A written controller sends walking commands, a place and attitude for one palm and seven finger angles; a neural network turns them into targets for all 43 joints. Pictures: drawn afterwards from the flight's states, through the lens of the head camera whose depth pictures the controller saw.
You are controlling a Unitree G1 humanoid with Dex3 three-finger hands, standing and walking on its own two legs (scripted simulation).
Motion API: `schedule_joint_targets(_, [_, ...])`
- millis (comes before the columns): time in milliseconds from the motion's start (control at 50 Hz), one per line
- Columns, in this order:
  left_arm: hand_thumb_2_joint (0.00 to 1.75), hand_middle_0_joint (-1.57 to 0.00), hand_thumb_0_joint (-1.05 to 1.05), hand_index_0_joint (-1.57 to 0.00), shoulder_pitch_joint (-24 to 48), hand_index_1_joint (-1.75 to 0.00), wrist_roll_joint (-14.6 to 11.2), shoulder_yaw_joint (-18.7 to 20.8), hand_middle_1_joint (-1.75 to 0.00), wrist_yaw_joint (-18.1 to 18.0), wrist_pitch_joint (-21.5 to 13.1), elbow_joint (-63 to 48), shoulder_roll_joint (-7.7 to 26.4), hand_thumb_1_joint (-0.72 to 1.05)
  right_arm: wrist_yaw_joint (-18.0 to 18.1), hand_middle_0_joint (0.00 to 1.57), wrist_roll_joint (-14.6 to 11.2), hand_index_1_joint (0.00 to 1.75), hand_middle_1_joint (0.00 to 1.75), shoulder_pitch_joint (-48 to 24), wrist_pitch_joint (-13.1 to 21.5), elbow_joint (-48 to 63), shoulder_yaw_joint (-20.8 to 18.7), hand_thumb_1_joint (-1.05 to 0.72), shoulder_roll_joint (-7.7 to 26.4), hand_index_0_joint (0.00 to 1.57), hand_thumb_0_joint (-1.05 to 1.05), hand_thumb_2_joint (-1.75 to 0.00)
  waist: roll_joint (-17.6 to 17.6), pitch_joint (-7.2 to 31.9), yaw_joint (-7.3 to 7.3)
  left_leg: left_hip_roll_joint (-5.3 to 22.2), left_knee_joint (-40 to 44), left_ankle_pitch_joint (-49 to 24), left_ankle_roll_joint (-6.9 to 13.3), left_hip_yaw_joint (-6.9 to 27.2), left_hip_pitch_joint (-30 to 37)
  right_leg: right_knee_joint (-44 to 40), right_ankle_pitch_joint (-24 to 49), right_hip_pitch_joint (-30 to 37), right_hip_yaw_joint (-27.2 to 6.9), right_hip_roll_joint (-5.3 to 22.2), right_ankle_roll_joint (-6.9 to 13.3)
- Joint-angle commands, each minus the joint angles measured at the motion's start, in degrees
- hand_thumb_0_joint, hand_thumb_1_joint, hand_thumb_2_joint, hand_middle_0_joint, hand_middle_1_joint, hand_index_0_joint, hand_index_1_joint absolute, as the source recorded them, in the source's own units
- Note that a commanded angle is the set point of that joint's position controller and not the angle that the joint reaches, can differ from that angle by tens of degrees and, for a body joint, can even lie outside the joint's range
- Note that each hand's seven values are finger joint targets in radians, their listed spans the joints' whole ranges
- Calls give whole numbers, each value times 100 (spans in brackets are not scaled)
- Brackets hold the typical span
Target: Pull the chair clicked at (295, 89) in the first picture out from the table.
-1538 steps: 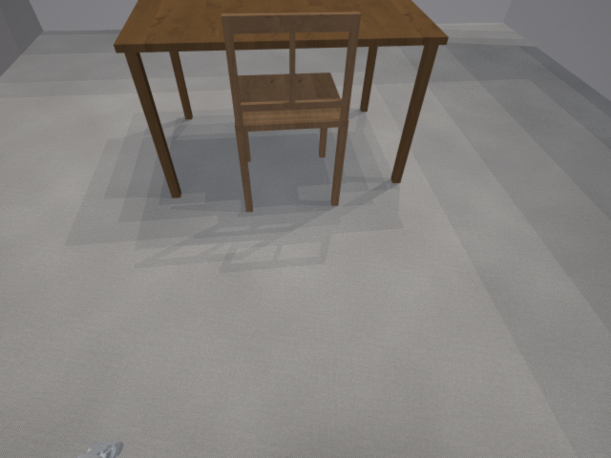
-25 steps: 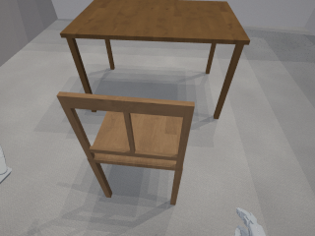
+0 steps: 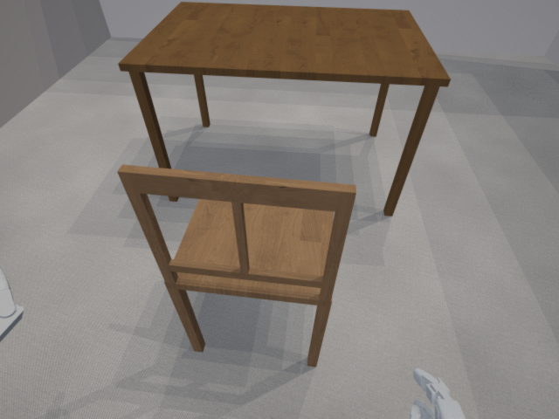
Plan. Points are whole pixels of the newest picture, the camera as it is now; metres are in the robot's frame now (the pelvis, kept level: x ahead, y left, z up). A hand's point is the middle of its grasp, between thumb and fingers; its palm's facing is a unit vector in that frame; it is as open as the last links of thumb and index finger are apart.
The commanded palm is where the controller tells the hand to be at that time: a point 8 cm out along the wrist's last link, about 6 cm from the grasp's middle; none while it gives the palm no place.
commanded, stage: let the arm hang, fingers relaxed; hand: left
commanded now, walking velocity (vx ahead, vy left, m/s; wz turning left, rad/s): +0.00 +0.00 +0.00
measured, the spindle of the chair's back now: (241, 238) +0.50 +0.11 -0.10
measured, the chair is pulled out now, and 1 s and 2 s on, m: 0.63 0.63 0.63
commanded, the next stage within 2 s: look to check the result in 1.12 s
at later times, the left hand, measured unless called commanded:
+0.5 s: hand out of the picture +0.00 +0.18 -0.17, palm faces +0.04 -0.97 -0.23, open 7.1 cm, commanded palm none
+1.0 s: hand out of the picture -0.02 +0.14 -0.18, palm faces +0.03 -0.99 -0.17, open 7.3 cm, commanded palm none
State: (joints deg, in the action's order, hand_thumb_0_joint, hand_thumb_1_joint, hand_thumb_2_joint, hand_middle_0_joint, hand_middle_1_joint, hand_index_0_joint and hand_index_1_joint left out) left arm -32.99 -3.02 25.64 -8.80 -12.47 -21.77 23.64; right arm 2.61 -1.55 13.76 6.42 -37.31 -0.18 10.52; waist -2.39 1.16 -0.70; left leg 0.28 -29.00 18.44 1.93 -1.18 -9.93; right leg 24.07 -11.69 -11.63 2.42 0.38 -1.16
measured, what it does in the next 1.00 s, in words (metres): stands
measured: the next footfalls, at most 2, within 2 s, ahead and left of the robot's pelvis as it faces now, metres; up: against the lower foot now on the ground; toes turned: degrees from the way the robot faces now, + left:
none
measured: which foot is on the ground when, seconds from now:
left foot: down 0.00-1.00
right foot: down 0.00-1.00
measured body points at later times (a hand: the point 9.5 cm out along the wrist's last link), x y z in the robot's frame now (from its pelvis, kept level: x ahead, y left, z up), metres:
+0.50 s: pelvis -0.02 -0.01 +0.00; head -0.01 +0.00 +0.45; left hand +0.00 +0.23 -0.15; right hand -0.01 -0.25 -0.15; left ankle -0.03 +0.09 -0.74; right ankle +0.01 -0.13 -0.74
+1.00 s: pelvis -0.01 -0.02 +0.00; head +0.00 -0.02 +0.45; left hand -0.02 +0.19 -0.16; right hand -0.03 -0.22 -0.16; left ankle -0.03 +0.09 -0.74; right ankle +0.01 -0.13 -0.74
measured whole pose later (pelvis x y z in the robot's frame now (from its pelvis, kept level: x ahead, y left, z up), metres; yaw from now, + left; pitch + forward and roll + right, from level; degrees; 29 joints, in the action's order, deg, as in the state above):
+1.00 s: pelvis -0.01 -0.02 +0.00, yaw +0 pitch -2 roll +0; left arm -18.4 0.8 -0.6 -2.3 1.1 61.1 7.2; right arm 2.0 0.6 20.0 0.6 -61.9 0.4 6.0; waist 0.2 -2.4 0.0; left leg 0.3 -26.8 16.6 0.5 -1.0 -8.5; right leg 26.3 -12.4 -12.2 2.6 0.4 0.6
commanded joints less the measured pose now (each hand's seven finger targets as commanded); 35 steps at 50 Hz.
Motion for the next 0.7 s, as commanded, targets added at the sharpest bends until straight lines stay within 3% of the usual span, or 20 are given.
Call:
schedule_joint_targets(0, [90, -20, 0, -20, 596, -30, 636, -1857, -30, 671, 695, 2858, -386, 90, -422, 20, 155, 30, 30, -474, 324, -295, -448, -90, 1190, 20, 0, -90, 481, -353, -211, 479, -133, -2150, 80, 589, -787, 859, 1963, -403, -153, 613, 225])
schedule_joint_targets(20, [90, -20, 0, -20, 483, -30, 548, -1820, -30, 769, 1129, 3041, -840, 90, -364, 20, 197, 30, 30, 89, -16, -380, -400, -90, 640, 20, 0, -90, 783, 153, -154, 409, -145, -2582, 47, 294, -384, 666, 1864, -367, -305, 553, 295])
schedule_joint_targets(60, [90, -20, 0, -20, 620, -30, 484, -1949, -30, 784, 1273, 3284, -893, 90, -306, 20, 253, 30, 30, -49, -236, -255, -316, -90, 662, 20, 0, -90, 435, 155, -60, 532, -44, -1694, 166, 578, -630, 681, 902, -439, -260, 580, 288])
schedule_joint_targets(80, [90, -20, 0, -20, 837, -30, 505, -1991, -30, 786, 1267, 3557, -807, 90, -301, 20, 292, 30, 30, -153, -288, -196, -276, -90, 641, 20, 0, -90, 495, 53, -31, 493, 39, -1574, 211, 704, -840, 685, 823, -315, -268, 553, 265])
schedule_joint_targets(120, [90, -20, 0, -20, 1128, -30, 509, -2068, -30, 770, 1253, 4120, -637, 90, -278, 20, 306, 30, 30, -158, -381, -220, -263, -90, 682, 20, 0, -90, 1194, 196, -6, 334, -140, -1680, 164, 675, -686, 533, 1287, -99, -500, 687, 422])
schedule_joint_targets(160, [90, -20, 0, -20, 1298, -30, 493, -2128, -30, 746, 1253, 4753, -503, 90, -230, 20, 281, 30, 30, -37, -459, -390, -236, -90, 718, 20, 0, -90, 1395, 410, -28, 233, -180, -1833, 103, 598, -306, 430, 1607, 46, -614, 821, 513])
schedule_joint_targets(180, [90, -20, 0, -20, 1377, -30, 468, -2173, -30, 736, 1268, 5060, -482, 90, -208, 20, 273, 30, 30, -11, -475, -519, -217, -90, 747, 20, 0, -90, 1128, 436, -28, 270, -82, -1974, 86, 613, -160, 428, 1534, 58, -601, 785, 507])
schedule_joint_targets(200, [90, -20, 0, -20, 1377, -30, 445, -2220, -30, 728, 1268, 5368, -487, 90, -191, 20, 264, 30, 30, -16, -464, -642, -192, -90, 758, 20, 0, -90, 650, 479, 7, 349, 50, -2232, 89, 667, -38, 447, 1461, 113, -560, 688, 442])
schedule_joint_targets(220, [90, -20, 0, -20, 1400, -30, 420, -2282, -30, 721, 1295, 5650, -458, 90, -177, 20, 259, 30, 30, -87, -466, -749, -160, -90, 787, 20, 0, -90, -47, 281, 56, 410, 242, -2299, 97, 725, -83, 402, 1163, 84, -502, 574, 374])
schedule_joint_targets(240, [90, -20, 0, -20, 1341, -30, 403, -2311, -30, 707, 1297, 5950, -484, 90, -166, 20, 248, 30, 30, -91, -468, -883, -121, -90, 724, 20, 0, -90, -522, 234, 88, 444, 364, -2273, 109, 710, -148, 342, 918, 201, -440, 516, 293])
schedule_joint_targets(300, [90, -20, 0, -20, 1157, -30, 411, -2257, -30, 667, 1296, 6511, -738, 90, -114, 20, 266, 30, 30, 111, -509, -1144, -140, -90, 488, 20, 0, -90, -1235, 113, 111, 414, 509, -1673, 85, 613, -265, 89, 647, 359, -365, 440, 338])
schedule_joint_targets(380, [90, -20, 0, -20, 1341, -30, 378, -2386, -30, 696, 1315, 6976, -722, 90, -106, 20, 235, 30, 30, 425, -580, -1402, -128, -90, 477, 20, 0, -90, -822, -325, 89, 493, 798, -800, 98, 706, -597, -96, 256, 348, -313, 400, 333])
schedule_joint_targets(440, [90, -20, 0, -20, 1412, -30, 380, -2424, -30, 718, 1330, 7238, -735, 90, -112, 20, 228, 30, 30, 625, -612, -1527, -150, -90, 518, 20, 0, -90, 62, -674, 95, 526, 986, -127, 144, 782, -830, -226, -105, 204, -342, 408, 328])
schedule_joint_targets(480, [90, -20, 0, -20, 1396, -30, 377, -2445, -30, 720, 1322, 7378, -743, 90, -117, 20, 227, 30, 30, 781, -609, -1637, -146, -90, 518, 20, 0, -90, 390, -714, 83, 494, 983, 46, 144, 752, -793, -311, -328, 90, -417, 456, 336])
schedule_joint_targets(560, [90, -20, 0, -20, 1327, -30, 365, -2464, -30, 704, 1322, 7564, -730, 90, -125, 20, 237, 30, 30, 964, -612, -1840, -122, -90, 453, 20, 0, -90, 503, -714, 72, 434, 989, 261, 156, 689, -719, -400, -697, -90, -525, 483, 352])
schedule_joint_targets(680, [90, -20, 0, -20, 1175, -30, 354, -2498, -30, 674, 1292, 7790, -825, 90, -107, 20, 220, 30, 30, 1138, -568, -2093, -71, -90, 289, 20, 0, -90, 419, -553, 82, 449, 923, -171, 159, 612, -525, -328, -352, -80, -550, 496, 370])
